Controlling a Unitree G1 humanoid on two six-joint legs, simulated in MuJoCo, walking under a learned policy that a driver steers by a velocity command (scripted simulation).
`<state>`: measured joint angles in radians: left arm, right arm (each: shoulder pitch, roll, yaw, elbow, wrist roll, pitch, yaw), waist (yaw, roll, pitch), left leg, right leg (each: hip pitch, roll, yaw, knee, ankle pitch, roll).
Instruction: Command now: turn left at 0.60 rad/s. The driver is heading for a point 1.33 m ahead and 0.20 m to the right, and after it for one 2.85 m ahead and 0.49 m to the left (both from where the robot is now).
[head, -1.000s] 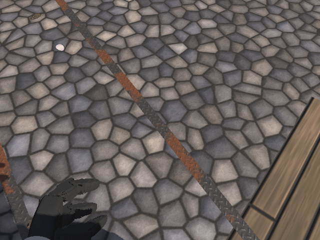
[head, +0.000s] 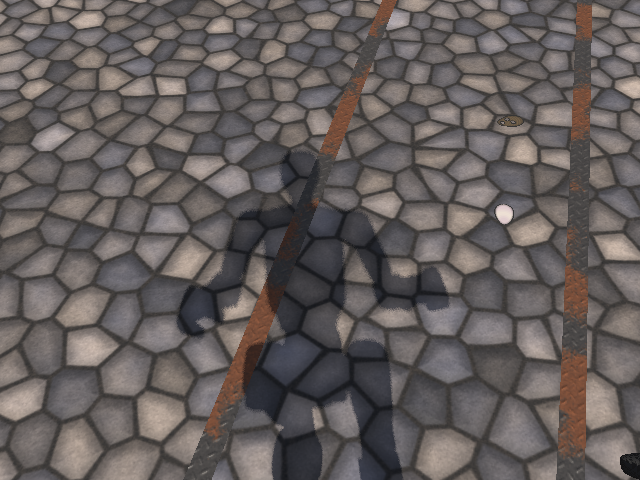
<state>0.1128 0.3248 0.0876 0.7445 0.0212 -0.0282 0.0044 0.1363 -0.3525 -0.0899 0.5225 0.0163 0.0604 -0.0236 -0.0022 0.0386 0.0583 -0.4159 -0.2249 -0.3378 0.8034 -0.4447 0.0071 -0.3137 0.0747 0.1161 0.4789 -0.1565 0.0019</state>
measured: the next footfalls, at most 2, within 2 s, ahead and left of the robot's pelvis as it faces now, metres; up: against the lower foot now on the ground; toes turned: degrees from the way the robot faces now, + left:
left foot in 0.34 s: +0.01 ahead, +0.13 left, +0.00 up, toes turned +3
right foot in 1.16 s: +0.19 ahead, -0.14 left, +0.00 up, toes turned +5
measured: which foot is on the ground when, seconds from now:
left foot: up 0.00-0.32, down 0.34-1.00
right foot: down 0.00-0.90, up 0.92-1.00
